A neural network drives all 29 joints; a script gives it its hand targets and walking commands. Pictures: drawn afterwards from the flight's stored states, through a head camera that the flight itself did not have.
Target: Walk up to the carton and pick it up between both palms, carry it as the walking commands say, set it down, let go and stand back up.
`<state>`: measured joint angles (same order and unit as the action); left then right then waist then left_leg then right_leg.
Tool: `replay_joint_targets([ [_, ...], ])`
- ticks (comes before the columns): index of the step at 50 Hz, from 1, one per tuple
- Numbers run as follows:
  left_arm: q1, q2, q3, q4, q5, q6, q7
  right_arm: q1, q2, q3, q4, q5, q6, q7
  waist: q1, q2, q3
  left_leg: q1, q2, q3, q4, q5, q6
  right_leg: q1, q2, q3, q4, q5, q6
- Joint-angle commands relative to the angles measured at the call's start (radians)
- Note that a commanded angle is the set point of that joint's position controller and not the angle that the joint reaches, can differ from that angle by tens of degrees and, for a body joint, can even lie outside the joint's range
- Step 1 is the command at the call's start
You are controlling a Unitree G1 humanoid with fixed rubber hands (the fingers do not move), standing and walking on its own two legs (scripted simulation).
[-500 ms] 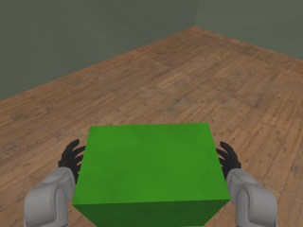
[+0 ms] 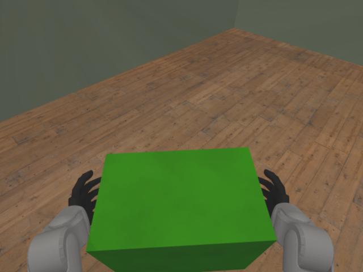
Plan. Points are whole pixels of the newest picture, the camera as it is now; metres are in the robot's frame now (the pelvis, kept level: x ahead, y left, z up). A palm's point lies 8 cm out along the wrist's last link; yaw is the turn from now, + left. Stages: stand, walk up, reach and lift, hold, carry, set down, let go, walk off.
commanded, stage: carry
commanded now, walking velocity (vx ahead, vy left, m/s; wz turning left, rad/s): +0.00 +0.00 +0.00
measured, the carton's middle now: (181, 216) +0.24 +0.01 +0.02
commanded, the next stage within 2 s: none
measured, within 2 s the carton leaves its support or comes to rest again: neither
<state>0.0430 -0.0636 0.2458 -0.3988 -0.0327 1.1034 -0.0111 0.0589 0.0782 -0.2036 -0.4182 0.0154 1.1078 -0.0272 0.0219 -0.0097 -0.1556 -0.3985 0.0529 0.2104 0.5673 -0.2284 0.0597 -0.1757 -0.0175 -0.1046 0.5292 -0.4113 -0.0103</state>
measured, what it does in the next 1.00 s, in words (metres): stands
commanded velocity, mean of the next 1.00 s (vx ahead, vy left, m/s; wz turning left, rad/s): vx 0.00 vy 0.00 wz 0.00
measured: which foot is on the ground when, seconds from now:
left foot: down 0.00-1.00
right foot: down 0.00-1.00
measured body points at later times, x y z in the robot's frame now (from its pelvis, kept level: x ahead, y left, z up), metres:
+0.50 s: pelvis -0.03 +0.00 +0.00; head -0.07 +0.00 +0.45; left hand +0.21 +0.20 +0.08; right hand +0.21 -0.19 +0.08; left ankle +0.05 +0.09 -0.73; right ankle -0.09 -0.10 -0.73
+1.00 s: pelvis -0.04 +0.00 +0.00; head -0.07 +0.01 +0.45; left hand +0.20 +0.20 +0.08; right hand +0.20 -0.18 +0.08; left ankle +0.04 +0.09 -0.73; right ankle -0.09 -0.10 -0.73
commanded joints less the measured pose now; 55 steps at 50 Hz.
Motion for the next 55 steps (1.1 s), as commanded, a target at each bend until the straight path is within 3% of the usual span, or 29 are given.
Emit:
replay_joint_targets([
  [1,-0.490,-0.714,-0.834,-0.200,-0.238,-0.009,-0.066,-0.481,0.665,0.744,-0.195,0.179,-0.029,0.064,-0.011,0.004,-0.162,0.219,0.108,-0.164,-0.077,0.226,-0.017,-0.080,-0.116,0.101,-0.079,0.391,0.001],
  [13,-0.507,-0.715,-0.809,-0.184,-0.228,0.010,-0.053,-0.505,0.675,0.720,-0.165,0.177,-0.012,0.061,-0.012,0.029,-0.147,0.213,0.120,-0.211,-0.154,0.081,-0.026,-0.096,-0.099,0.101,-0.114,0.212,-0.002],
  [19,-0.498,-0.723,-0.805,-0.192,-0.226,0.010,-0.052,-0.527,0.679,0.733,-0.190,0.191,-0.013,0.063,-0.014,0.014,-0.166,0.230,0.121,-0.204,-0.134,0.155,-0.021,-0.084,-0.095,0.101,-0.104,0.256,-0.008],
  [23,-0.530,-0.715,-0.812,-0.215,-0.228,0.009,-0.049,-0.514,0.676,0.719,-0.173,0.182,-0.013,0.061,-0.016,0.046,-0.141,0.215,0.115,-0.204,-0.145,0.118,-0.026,-0.096,-0.097,0.105,-0.107,0.230,-0.013],
  [24,-0.513,-0.705,-0.804,-0.211,-0.228,0.010,-0.051,-0.514,0.675,0.730,-0.176,0.189,-0.010,0.061,-0.016,0.002,-0.135,0.211,0.117,-0.204,-0.139,0.121,-0.026,-0.101,-0.098,0.108,-0.116,0.240,-0.013],
  [25,-0.519,-0.717,-0.804,-0.194,-0.225,0.012,-0.051,-0.529,0.673,0.718,-0.174,0.183,-0.011,0.060,-0.016,0.035,-0.143,0.228,0.116,-0.209,-0.152,0.096,-0.024,-0.111,-0.096,0.104,-0.113,0.200,-0.012],
  [27,-0.515,-0.711,-0.810,-0.207,-0.227,0.014,-0.051,-0.515,0.669,0.720,-0.177,0.182,-0.009,0.061,-0.017,0.037,-0.132,0.223,0.120,-0.217,-0.167,0.070,-0.025,-0.117,-0.090,0.104,-0.121,0.174,-0.015],
  [30,-0.533,-0.718,-0.811,-0.220,-0.236,0.012,-0.052,-0.522,0.678,0.729,-0.192,0.187,-0.008,0.059,-0.019,-0.004,-0.131,0.216,0.114,-0.203,-0.149,0.106,-0.024,-0.104,-0.097,0.109,-0.126,0.219,-0.016],
  [32,-0.520,-0.703,-0.810,-0.211,-0.228,0.015,-0.050,-0.508,0.670,0.718,-0.171,0.183,-0.006,0.060,-0.019,0.044,-0.143,0.241,0.113,-0.212,-0.164,0.060,-0.027,-0.124,-0.090,0.109,-0.126,0.154,-0.017],
  [35,-0.523,-0.711,-0.813,-0.203,-0.228,0.020,-0.050,-0.515,0.665,0.715,-0.177,0.176,-0.005,0.057,-0.020,0.044,-0.117,0.220,0.112,-0.211,-0.173,0.037,-0.032,-0.127,-0.087,0.106,-0.132,0.144,-0.015],
  [36,-0.519,-0.712,-0.801,-0.191,-0.222,0.021,-0.051,-0.544,0.669,0.723,-0.189,0.183,-0.004,0.058,-0.019,0.009,-0.108,0.218,0.114,-0.210,-0.166,0.061,-0.029,-0.132,-0.091,0.104,-0.144,0.160,-0.015],
  [47,-0.523,-0.721,-0.812,-0.206,-0.224,0.014,-0.049,-0.536,0.673,0.721,-0.188,0.191,-0.011,0.061,-0.020,0.046,-0.147,0.235,0.115,-0.203,-0.142,0.158,-0.016,-0.102,-0.086,0.102,-0.109,0.217,-0.023],
  [52,-0.524,-0.715,-0.807,-0.200,-0.220,0.015,-0.043,-0.539,0.666,0.715,-0.188,0.192,-0.009,0.059,-0.019,0.024,-0.132,0.224,0.119,-0.220,-0.170,0.068,-0.016,-0.117,-0.075,0.096,-0.116,0.150,-0.021],
  [55,-0.509,-0.708,-0.807,-0.201,-0.221,0.015,-0.047,-0.529,0.668,0.722,-0.185,0.194,-0.010,0.060,-0.021,0.029,-0.140,0.235,0.108,-0.204,-0.152,0.118,-0.021,-0.113,-0.082,0.094,-0.115,0.183,-0.021],
])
